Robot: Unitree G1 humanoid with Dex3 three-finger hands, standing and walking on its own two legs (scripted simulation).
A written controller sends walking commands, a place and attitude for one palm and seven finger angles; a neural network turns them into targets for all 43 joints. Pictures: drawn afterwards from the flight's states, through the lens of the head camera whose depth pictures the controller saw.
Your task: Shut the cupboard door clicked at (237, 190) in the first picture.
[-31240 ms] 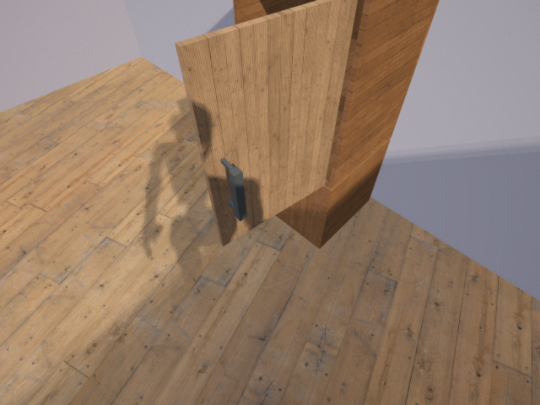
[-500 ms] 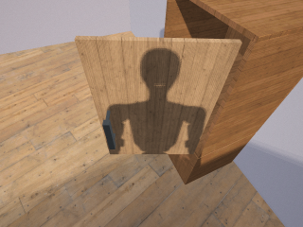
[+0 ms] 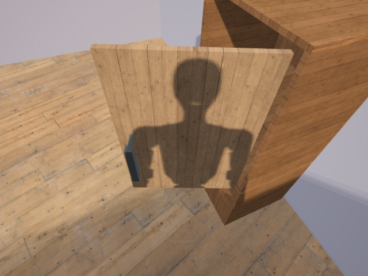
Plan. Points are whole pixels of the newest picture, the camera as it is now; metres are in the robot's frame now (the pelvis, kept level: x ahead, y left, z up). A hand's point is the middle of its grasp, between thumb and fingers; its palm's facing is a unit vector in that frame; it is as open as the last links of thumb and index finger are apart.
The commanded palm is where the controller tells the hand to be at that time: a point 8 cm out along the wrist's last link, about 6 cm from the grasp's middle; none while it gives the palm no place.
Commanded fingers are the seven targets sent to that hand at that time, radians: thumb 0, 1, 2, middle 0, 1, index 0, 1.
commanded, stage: look again from close up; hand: left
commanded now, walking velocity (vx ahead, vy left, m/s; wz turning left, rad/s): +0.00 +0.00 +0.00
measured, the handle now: (133, 158) +0.45 +0.18 -0.10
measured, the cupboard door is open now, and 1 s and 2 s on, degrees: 66 66 66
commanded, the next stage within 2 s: raise the hand and make a fist in 0.10 s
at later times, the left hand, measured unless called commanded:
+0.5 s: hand (115, 255) +0.17 +0.16 -0.04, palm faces +0.05 -1.00 -0.02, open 6.8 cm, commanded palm +0.10 +0.23 -0.08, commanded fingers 0.00 0.90 0.90 -0.47 -0.60 -0.47 -0.60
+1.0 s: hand out of the picture +0.14 +0.18 -0.08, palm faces +0.07 -1.00 -0.02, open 4.3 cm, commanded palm +0.10 +0.23 -0.08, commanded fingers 0.00 0.90 0.90 -0.93 -1.10 -0.93 -1.10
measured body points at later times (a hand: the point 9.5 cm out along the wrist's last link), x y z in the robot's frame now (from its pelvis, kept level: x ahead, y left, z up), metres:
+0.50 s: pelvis -0.05 -0.03 -0.08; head -0.01 -0.02 +0.37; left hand +0.16 +0.21 -0.03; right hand +0.14 -0.28 -0.14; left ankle -0.05 +0.09 -0.74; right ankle -0.02 -0.11 -0.74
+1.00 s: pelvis -0.08 -0.02 -0.12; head -0.01 -0.02 +0.32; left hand +0.13 +0.23 -0.07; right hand +0.09 -0.24 -0.21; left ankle -0.05 +0.09 -0.74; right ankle -0.02 -0.11 -0.74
